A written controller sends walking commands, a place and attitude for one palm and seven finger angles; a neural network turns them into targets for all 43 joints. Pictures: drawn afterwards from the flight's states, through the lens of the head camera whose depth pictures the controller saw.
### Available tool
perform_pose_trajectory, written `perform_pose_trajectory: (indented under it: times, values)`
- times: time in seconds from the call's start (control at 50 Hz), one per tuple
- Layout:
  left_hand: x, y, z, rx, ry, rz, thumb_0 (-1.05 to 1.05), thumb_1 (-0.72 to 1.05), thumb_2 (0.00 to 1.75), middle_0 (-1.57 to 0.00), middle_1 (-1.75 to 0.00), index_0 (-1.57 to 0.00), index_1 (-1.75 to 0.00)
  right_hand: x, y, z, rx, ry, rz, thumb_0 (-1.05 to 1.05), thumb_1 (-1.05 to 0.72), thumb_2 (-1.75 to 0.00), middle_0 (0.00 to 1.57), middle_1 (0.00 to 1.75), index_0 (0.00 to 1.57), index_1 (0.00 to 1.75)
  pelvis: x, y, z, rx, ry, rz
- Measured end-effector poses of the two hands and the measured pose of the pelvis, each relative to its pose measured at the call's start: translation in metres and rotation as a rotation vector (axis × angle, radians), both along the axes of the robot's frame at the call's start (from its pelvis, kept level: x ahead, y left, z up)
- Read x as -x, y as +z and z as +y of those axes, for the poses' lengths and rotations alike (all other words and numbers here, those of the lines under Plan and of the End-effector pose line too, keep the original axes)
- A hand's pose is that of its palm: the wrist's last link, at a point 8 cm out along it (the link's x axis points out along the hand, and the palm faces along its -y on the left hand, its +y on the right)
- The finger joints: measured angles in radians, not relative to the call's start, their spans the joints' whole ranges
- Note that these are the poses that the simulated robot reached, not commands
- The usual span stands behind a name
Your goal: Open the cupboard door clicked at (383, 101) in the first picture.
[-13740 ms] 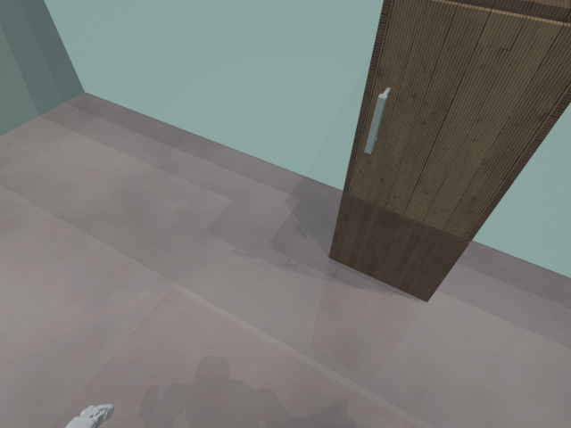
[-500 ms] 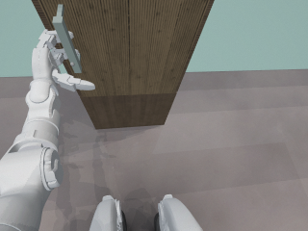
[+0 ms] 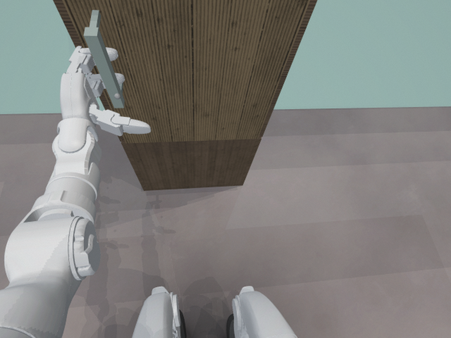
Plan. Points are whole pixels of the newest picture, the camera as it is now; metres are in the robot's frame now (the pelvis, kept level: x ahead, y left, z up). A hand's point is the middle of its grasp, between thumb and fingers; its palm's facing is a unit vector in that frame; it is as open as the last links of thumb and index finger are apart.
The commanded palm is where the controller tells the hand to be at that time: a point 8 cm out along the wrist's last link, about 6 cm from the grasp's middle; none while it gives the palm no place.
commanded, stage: slide the fingers in behind the handle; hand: left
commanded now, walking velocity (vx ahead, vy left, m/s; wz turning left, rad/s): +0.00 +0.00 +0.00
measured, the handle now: (108, 64) +0.59 +0.16 +0.07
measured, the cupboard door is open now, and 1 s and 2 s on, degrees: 0 0 38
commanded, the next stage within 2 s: close the thumb around the handle in 0.10 s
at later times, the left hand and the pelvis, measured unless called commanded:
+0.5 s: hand (119, 96) +0.52 +0.14 +0.06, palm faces +0.03 -1.00 -0.02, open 11.4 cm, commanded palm +0.50 +0.18 +0.06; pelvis +0.00 +0.00 +0.00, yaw +0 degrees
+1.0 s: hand (122, 94) +0.53 +0.13 +0.06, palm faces +0.04 -1.00 -0.01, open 5.6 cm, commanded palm +0.50 +0.17 +0.06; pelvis +0.00 +0.00 +0.00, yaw +0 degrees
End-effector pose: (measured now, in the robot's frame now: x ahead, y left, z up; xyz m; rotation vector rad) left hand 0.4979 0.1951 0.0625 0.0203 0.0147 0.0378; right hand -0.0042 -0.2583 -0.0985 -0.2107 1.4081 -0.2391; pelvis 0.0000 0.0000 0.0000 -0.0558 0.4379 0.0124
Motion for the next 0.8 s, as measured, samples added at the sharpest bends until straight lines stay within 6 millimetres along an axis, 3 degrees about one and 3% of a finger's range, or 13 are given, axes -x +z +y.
perform_pose_trajectory:
  times: [0.26,0.36,0.8]
  values:
    - [-0.0006,-0.0008,-0.0031,-0.003,-0.009,-0.002,-0.02,-0.49,0.3,-0.27,-1.2,-0.29,-1.19,0.0041,-0.0013,0.0008,-0.003,-0.008,0.014,0.01,-0.91,-0.9,0.21,0.3,0.2,0.3,-0.0011,-0.0004,-0.0008,0.0,0.0,0.002]
    - [-0.0012,-0.0017,-0.0038,0.006,-0.004,0.002,-0.02,-0.39,0.34,-0.28,-1.21,-0.3,-1.2,0.0037,-0.0013,0.0016,-0.006,-0.011,0.012,0.01,-0.91,-0.9,0.21,0.3,0.2,0.3,-0.0017,0.0,-0.0007,-0.001,-0.002,0.002]
    - [-0.0056,-0.0029,-0.0046,-0.006,-0.007,0.004,0.0,0.68,0.8,-0.36,-1.32,-0.38,-1.32,0.004,-0.002,0.0022,-0.003,-0.009,0.019,0.01,-0.91,-0.9,0.21,0.3,0.2,0.3,-0.0021,-0.0012,0.0007,0.001,-0.001,0.01]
